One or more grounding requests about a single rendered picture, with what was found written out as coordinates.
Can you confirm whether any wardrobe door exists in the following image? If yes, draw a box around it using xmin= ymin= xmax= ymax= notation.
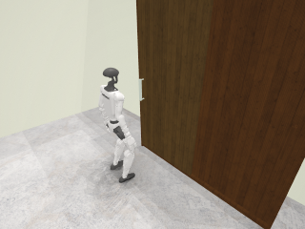
xmin=137 ymin=0 xmax=214 ymax=176
xmin=192 ymin=0 xmax=305 ymax=224

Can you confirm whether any robot foot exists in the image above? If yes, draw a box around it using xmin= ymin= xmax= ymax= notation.
xmin=119 ymin=173 xmax=135 ymax=183
xmin=110 ymin=160 xmax=124 ymax=170

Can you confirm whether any right robot foot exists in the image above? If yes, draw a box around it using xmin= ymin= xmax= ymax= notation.
xmin=119 ymin=173 xmax=135 ymax=183

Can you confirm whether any left robot hand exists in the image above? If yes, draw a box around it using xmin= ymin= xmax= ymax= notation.
xmin=103 ymin=120 xmax=110 ymax=132

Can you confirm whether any handle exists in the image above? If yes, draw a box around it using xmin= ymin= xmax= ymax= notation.
xmin=138 ymin=78 xmax=145 ymax=101
xmin=279 ymin=125 xmax=297 ymax=160

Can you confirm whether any left robot foot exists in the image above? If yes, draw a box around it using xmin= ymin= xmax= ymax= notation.
xmin=110 ymin=160 xmax=124 ymax=170

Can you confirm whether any right robot hand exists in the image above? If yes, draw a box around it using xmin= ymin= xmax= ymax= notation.
xmin=126 ymin=136 xmax=137 ymax=151

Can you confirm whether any left robot upper arm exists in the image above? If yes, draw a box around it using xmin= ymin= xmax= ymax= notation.
xmin=98 ymin=85 xmax=107 ymax=109

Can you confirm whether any right robot upper arm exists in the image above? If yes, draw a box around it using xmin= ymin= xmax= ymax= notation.
xmin=113 ymin=92 xmax=125 ymax=121

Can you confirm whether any left robot forearm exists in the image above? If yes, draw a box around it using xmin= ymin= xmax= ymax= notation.
xmin=98 ymin=106 xmax=109 ymax=121

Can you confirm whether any right robot forearm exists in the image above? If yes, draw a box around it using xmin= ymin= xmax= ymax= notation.
xmin=118 ymin=115 xmax=132 ymax=139

